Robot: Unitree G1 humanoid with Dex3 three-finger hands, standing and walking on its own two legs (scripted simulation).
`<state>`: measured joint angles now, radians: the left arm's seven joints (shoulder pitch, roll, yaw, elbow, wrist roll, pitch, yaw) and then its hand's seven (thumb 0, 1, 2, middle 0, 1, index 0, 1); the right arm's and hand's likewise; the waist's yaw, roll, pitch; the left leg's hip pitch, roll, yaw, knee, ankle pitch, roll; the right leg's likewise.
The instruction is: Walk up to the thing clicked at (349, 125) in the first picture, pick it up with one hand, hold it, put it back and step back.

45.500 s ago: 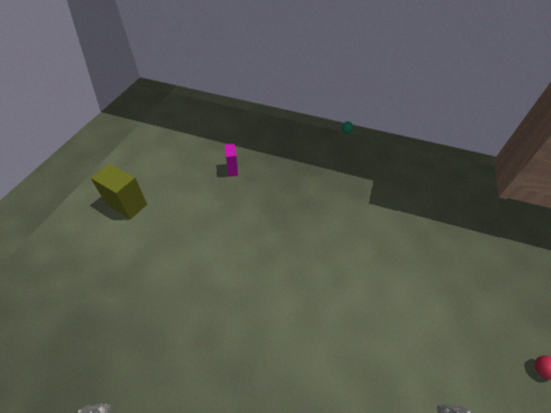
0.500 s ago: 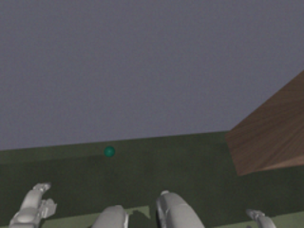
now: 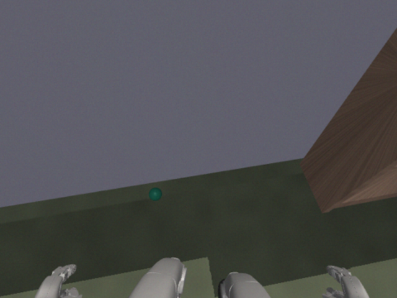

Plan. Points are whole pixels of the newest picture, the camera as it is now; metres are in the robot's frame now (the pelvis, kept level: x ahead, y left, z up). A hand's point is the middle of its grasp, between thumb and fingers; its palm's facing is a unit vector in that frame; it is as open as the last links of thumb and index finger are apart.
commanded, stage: step back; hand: left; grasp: from above
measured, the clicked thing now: (155, 194) +0.56 +0.26 -0.73
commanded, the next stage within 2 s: none
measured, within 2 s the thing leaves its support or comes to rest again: neither
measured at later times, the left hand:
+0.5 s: hand out of the picture -0.08 +0.28 -0.16, palm faces +0.03 -0.93 -0.37, open 7.4 cm
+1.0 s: hand out of the picture -0.21 +0.24 -0.15, palm faces +0.07 -0.91 -0.40, open 7.4 cm
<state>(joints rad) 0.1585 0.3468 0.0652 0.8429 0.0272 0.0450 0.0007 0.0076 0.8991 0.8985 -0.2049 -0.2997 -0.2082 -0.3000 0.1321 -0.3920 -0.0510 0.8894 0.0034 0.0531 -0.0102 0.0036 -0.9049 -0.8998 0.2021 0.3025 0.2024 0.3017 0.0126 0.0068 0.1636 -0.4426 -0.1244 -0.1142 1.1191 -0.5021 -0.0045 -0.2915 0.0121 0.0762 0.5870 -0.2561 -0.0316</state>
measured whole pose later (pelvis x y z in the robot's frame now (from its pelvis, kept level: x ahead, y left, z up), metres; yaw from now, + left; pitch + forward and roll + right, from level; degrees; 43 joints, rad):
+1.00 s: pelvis -0.34 -0.04 -0.02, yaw +5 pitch -2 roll +2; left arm 0.07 0.39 0.07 0.74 0.03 0.06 0.02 0.01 0.90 0.90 -0.20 -0.30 -0.21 -0.30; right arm 0.22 -0.37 -0.05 0.90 -0.02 0.04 -0.02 0.01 -0.91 -0.90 0.20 0.30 0.20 0.30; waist 0.00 -0.04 0.21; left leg -0.22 -0.07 -0.02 0.63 -0.37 0.01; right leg -0.44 -0.07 -0.02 0.69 -0.22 0.00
